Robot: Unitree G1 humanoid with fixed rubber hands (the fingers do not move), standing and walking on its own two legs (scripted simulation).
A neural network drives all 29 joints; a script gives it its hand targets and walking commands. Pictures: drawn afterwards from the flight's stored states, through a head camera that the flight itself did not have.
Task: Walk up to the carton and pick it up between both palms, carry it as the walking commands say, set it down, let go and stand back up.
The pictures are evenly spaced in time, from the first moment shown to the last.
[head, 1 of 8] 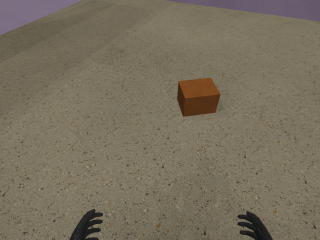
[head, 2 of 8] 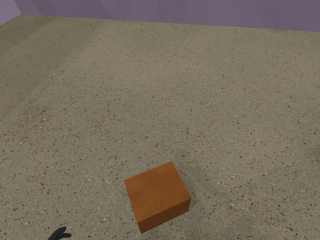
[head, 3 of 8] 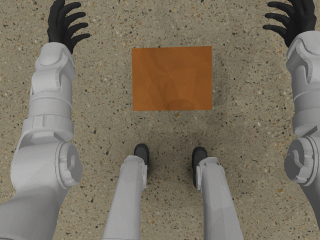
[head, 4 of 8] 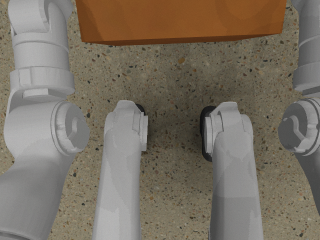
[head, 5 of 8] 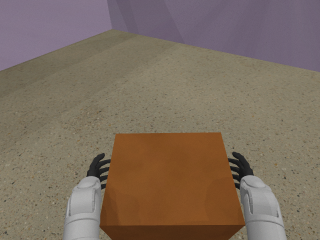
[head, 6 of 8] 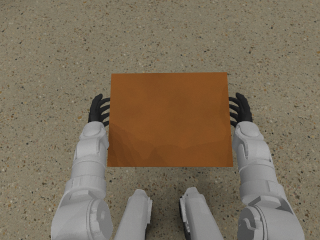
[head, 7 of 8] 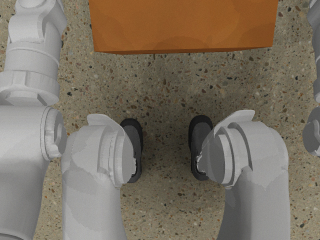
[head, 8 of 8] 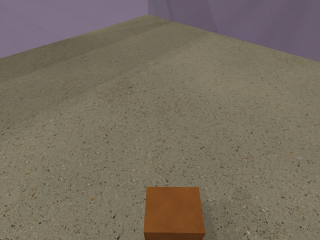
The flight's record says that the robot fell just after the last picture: no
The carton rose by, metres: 0.71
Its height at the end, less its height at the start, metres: +0.00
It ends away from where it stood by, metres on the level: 0.20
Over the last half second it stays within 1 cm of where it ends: yes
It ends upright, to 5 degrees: yes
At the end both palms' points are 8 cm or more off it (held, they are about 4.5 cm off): yes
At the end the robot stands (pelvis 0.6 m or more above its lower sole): yes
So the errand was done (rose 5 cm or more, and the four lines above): yes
